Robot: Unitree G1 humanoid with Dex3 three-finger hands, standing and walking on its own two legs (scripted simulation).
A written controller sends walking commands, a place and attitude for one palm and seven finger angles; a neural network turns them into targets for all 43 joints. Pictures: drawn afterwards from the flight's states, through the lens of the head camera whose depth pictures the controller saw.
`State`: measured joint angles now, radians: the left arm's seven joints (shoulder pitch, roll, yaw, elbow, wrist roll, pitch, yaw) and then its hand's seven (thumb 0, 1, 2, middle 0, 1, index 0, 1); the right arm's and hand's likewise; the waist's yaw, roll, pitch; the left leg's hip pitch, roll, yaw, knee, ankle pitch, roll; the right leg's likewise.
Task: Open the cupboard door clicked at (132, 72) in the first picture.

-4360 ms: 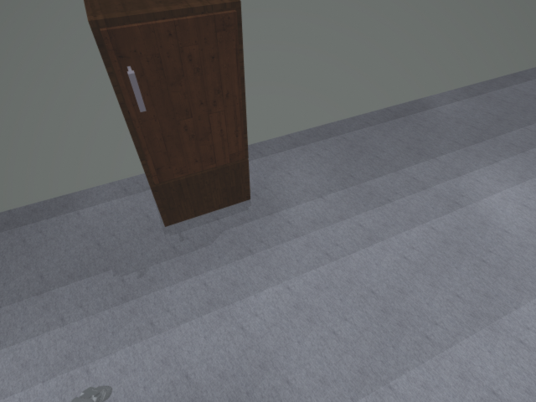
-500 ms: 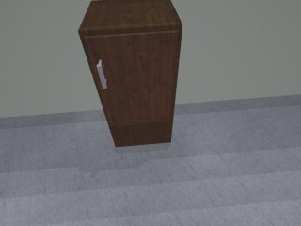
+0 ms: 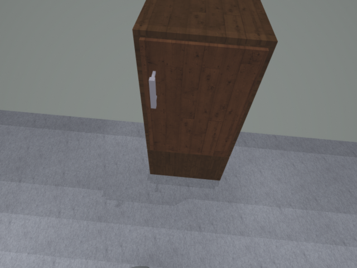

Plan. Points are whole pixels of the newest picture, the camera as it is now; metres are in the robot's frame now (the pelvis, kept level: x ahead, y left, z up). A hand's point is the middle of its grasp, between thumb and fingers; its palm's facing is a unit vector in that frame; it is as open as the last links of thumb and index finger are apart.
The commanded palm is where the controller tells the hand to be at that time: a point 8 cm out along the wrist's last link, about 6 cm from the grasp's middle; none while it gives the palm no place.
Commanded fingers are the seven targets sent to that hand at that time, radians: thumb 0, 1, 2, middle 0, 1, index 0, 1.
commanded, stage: take the last steps up to it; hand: left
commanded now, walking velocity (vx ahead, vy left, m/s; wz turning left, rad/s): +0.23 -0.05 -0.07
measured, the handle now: (153, 90) +0.67 +0.17 -0.03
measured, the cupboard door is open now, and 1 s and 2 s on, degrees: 0 0 0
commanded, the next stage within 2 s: come to a stop and stand still in 0.22 s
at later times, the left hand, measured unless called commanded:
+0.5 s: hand (133, 215) +0.27 +0.16 -0.16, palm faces -0.06 -0.97 -0.23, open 7.4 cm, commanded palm none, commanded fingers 0.00 0.90 0.90 -0.20 -0.30 -0.20 -0.30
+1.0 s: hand out of the picture +0.12 +0.23 -0.17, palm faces +0.05 -0.98 -0.21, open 7.4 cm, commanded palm none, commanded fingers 0.00 0.90 0.90 -0.20 -0.30 -0.20 -0.30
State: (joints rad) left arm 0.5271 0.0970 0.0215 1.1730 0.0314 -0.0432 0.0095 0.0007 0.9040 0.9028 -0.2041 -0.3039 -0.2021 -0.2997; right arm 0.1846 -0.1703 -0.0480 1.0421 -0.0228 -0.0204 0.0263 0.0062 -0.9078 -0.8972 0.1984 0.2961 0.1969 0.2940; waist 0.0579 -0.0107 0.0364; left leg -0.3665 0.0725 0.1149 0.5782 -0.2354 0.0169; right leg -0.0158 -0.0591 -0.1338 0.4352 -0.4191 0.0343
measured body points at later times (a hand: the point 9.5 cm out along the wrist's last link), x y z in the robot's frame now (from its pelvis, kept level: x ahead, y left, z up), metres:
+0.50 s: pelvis +0.15 -0.02 +0.00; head +0.16 -0.04 +0.44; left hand +0.27 +0.21 -0.14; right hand +0.08 -0.23 -0.17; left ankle +0.05 +0.11 -0.72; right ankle +0.23 -0.12 -0.73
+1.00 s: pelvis +0.09 +0.04 +0.01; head +0.09 +0.06 +0.46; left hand +0.12 +0.29 -0.15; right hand +0.11 -0.19 -0.13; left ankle +0.09 +0.13 -0.73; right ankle +0.10 -0.10 -0.66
